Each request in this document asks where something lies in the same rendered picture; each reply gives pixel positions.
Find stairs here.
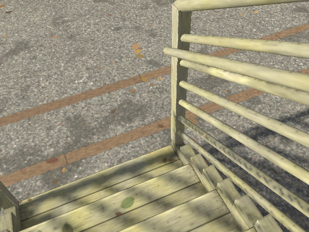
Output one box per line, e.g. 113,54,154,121
18,144,257,232

